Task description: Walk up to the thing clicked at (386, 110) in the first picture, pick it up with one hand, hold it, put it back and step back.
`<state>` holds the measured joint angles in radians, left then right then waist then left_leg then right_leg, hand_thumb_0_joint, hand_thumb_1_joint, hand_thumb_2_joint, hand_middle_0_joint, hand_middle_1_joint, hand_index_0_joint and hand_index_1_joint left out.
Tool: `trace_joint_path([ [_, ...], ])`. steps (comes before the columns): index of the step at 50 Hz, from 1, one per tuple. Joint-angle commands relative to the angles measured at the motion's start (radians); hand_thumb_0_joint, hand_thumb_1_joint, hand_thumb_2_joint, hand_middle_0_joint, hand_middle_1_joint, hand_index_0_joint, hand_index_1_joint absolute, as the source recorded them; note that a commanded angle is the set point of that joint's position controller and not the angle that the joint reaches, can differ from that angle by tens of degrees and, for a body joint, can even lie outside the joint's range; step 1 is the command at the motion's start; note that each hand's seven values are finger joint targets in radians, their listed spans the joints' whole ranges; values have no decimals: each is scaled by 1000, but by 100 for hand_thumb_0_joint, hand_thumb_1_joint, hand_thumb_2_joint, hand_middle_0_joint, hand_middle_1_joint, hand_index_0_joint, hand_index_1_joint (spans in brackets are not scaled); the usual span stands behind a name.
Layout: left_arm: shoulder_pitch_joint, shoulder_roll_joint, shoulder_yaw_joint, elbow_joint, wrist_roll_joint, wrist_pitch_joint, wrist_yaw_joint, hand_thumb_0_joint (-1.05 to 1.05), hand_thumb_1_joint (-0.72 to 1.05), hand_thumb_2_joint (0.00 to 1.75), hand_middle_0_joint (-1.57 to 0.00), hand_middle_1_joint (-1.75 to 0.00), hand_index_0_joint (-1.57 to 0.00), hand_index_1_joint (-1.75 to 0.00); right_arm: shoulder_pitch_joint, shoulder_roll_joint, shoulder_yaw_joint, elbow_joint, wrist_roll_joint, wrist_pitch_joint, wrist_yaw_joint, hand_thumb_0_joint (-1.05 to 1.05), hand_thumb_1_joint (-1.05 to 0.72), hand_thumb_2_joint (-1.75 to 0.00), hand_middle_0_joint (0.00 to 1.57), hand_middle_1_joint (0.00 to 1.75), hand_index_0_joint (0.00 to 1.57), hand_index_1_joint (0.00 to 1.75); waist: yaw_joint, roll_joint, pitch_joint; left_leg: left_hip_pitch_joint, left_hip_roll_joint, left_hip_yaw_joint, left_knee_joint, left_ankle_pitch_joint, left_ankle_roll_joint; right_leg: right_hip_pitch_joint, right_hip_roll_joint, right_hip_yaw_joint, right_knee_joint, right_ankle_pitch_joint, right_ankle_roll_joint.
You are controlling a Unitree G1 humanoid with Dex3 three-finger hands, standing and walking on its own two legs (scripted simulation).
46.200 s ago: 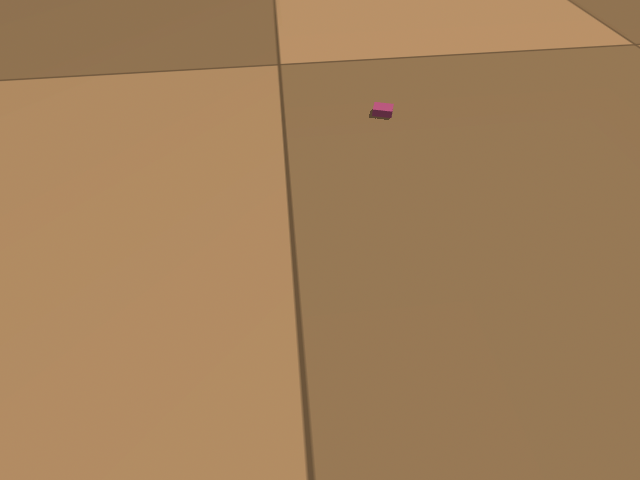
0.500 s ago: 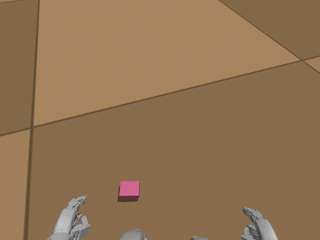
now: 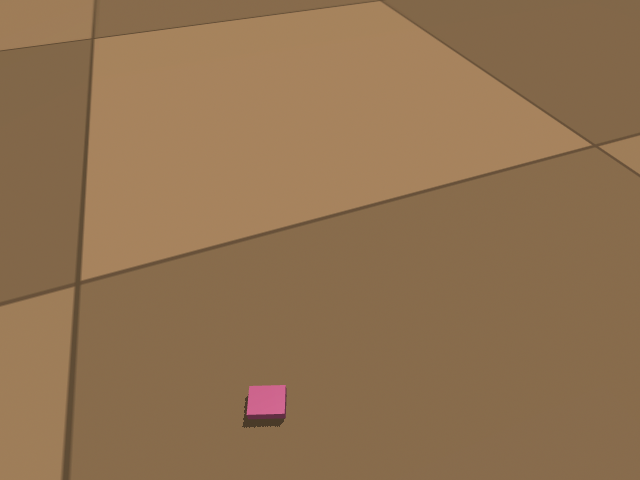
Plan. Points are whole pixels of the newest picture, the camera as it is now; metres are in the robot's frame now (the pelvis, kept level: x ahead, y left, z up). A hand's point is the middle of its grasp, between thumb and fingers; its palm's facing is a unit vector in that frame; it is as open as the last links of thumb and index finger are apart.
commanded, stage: stand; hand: left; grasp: from above
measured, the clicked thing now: (267, 401) +0.46 +0.20 -0.75
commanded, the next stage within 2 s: step back in 1.88 s
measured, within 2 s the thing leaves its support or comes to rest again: neither
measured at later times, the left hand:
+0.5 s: hand out of the picture +0.06 +0.23 -0.16, palm faces +0.03 -0.94 -0.33, open 7.4 cm
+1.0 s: hand out of the picture +0.08 +0.22 -0.15, palm faces +0.01 -0.94 -0.33, open 7.4 cm
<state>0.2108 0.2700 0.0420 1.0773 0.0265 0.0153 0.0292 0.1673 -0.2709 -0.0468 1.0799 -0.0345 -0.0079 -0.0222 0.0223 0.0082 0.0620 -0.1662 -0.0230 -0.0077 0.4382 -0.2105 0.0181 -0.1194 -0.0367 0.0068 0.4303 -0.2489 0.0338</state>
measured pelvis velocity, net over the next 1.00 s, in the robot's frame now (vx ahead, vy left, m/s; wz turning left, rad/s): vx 0.01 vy -0.02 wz -0.01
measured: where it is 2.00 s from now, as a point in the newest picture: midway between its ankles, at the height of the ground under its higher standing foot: outside the picture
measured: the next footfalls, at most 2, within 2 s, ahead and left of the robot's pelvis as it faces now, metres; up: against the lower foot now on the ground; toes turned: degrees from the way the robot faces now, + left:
none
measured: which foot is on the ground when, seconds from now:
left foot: down 0.00-1.00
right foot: down 0.00-1.00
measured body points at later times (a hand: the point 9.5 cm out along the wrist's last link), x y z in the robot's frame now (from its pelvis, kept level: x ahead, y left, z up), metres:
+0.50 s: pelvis +0.00 -0.01 +0.01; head +0.01 -0.02 +0.46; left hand +0.05 +0.27 -0.13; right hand +0.06 -0.30 -0.14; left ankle +0.02 +0.11 -0.74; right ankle -0.01 -0.14 -0.74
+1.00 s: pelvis +0.01 -0.02 +0.01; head +0.01 -0.02 +0.46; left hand +0.08 +0.27 -0.13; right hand +0.07 -0.31 -0.13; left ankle +0.02 +0.11 -0.74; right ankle -0.01 -0.14 -0.74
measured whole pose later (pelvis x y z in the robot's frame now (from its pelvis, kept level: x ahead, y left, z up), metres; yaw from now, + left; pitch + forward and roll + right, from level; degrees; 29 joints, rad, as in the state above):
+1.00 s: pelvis +0.01 -0.02 +0.01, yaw +0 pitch -3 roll +0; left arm 0.10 0.31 0.04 1.15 0.01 0.00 0.01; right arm 0.11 -0.32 -0.02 1.15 -0.02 -0.01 -0.01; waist 0.00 0.01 0.06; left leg -0.12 0.01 -0.01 0.33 -0.16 -0.01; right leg -0.08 -0.01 0.00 0.32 -0.20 0.01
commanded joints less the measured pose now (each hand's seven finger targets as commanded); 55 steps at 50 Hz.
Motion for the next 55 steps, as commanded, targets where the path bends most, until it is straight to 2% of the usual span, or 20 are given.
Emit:
trace_joint_path([
  [1, -39, 184, 31, -35, 5, -26, 13, 0, 90, 90, -20, -30, -20, -30, -38, -199, -36, -45, 4, -21, -13, 0, -90, -90, 20, 30, 20, 30, -7, 18, -19, 10, 116, -129, -163, -25, 8, -24, -55, 58, -89, 67, -44],
  [2, -35, 184, 31, -29, 5, -28, 13, 0, 90, 90, -20, -30, -20, -30, -48, -201, -36, -45, 5, -22, -13, 0, -90, -90, 20, 30, 20, 30, -3, 14, -31, 22, 116, -127, -159, -3, 11, -15, -60, 60, -96, 82, -46],
  [5, -46, 189, 29, -14, 7, -30, 12, 0, 90, 90, -20, -30, -20, -30, -53, -194, -33, -36, 7, -15, -8, 0, -90, -90, 20, 30, 20, 30, -8, -20, 7, -1, 109, -120, -160, -38, 4, -35, -57, 61, -124, 21, -40],
  [7, -57, 195, 28, -10, 6, -32, 11, 0, 90, 90, -20, -30, -20, -30, -46, -199, -31, -26, 6, -13, -7, 0, -90, -90, 20, 30, 20, 30, -12, -12, 1, 3, 110, -115, -158, -23, 4, -29, -63, 69, -135, 28, -42],
  [8, -60, 197, 29, -7, 4, -30, 11, 0, 90, 90, -20, -30, -20, -30, -44, -202, -32, -21, 7, -12, -7, 0, -90, -90, 20, 30, 20, 30, -14, 4, -6, -4, 112, -116, -166, -52, 4, -21, -62, 68, -134, 20, -43],
  [12, -66, 200, 26, 4, 1, -37, 10, 0, 90, 90, -20, -30, -20, -30, -57, -197, -25, -15, 10, -18, -4, 0, -90, -90, 20, 30, 20, 30, -12, -18, -28, 36, 115, -105, -145, 49, 4, -11, -74, 78, -143, 81, -47],
  [18, -88, 218, 26, 12, -2, -36, 9, 0, 90, 90, -20, -30, -20, -30, -60, -210, -19, -2, 11, -15, -3, 0, -90, -90, 20, 30, 20, 30, -17, -19, -24, 31, 115, -99, -150, 46, 1, -12, -73, 79, -159, 64, -45],
  [19, -92, 222, 28, 12, -3, -37, 8, 0, 90, 90, -20, -30, -20, -30, -55, -215, -19, 2, 11, -16, -4, 0, -90, -90, 20, 30, 20, 30, -18, -11, -35, 39, 119, -98, -149, 54, 3, 0, -77, 85, -157, 86, -47],
  [23, -106, 225, 29, 11, -6, -41, 7, 0, 90, 90, -20, -30, -20, -30, -59, -218, -11, 3, 14, -24, -6, 0, -90, -90, 20, 30, 20, 30, -18, -13, -79, 65, 129, -92, -136, 200, 6, 42, -83, 78, -136, 218, -45],
  [26, -112, 226, 30, 18, -7, -35, 6, 0, 90, 90, -20, -30, -20, -30, -62, -223, -7, 8, 13, -22, -8, 0, -90, -90, 20, 30, 20, 30, -16, -5, -58, 63, 130, -91, -150, 163, 3, 24, -78, 74, -139, 176, -45],
  [27, -113, 224, 30, 15, -8, -35, 5, 0, 90, 90, -20, -30, -20, -30, -65, -228, -7, 7, 13, -24, -9, 0, -90, -90, 20, 30, 20, 30, -14, -5, -64, 64, 135, -91, -147, 191, 4, 33, -80, 75, -136, 196, -45],
  [29, -111, 223, 27, 22, -7, -35, 3, 0, 90, 90, -20, -30, -20, -30, -76, -225, -6, 7, 14, -22, -7, 0, -90, -90, 20, 30, 20, 30, -12, -18, -55, 69, 130, -91, -151, 148, 0, 12, -76, 72, -149, 152, -44],
  [32, -132, 231, 27, 19, -6, -37, 1, 0, 90, 90, -20, -30, -20, -30, -71, -229, -5, 11, 16, -19, -4, 0, -90, -90, 20, 30, 20, 30, -23, -21, -38, 51, 129, -89, -153, 120, -3, 8, -76, 79, -163, 128, -44],
  [40, -138, 235, 27, 15, -11, -42, -1, 0, 90, 90, -20, -30, -20, -30, -84, -239, -4, 12, 16, -23, -3, 0, -90, -90, 20, 30, 20, 30, -19, -2, -73, 70, 140, -84, -147, 181, 2, 37, -82, 82, -155, 200, -46],
  [43, -142, 242, 27, 14, -10, -42, -3, 0, 90, 90, -20, -30, -20, -30, -87, -243, -4, 10, 17, -24, -3, 0, -90, -90, 20, 30, 20, 30, -19, -3, -76, 73, 141, -83, -153, 168, 1, 32, -81, 81, -158, 183, -47],
  [47, -146, 241, 24, 17, -10, -40, -6, 0, 90, 90, -20, -30, -20, -30, -87, -246, -4, 15, 18, -20, 1, 0, -90, -90, 20, 30, 20, 30, -23, -18, -44, 49, 135, -87, -170, 79, -3, 5, -75, 82, -175, 92, -47],
  [53, -141, 246, 24, 13, -12, -42, -8, 0, 90, 90, -20, -30, -20, -30, -95, -250, -2, 13, 17, -28, 1, 0, -90, -90, 20, 30, 20, 30, -17, 1, -87, 80, 145, -86, -159, 171, 0, 26, -83, 82, -155, 179, -52],
  [55, -151, 252, 26, 12, -12, -44, -6, 0, 90, 90, -20, -30, -20, -30, -86, -248, -2, 15, 18, -28, 1, 0, -90, -90, 20, 30, 20, 30, -23, -13, -98, 87, 146, -86, -153, 217, 0, 38, -84, 79, -150, 214, -50],
])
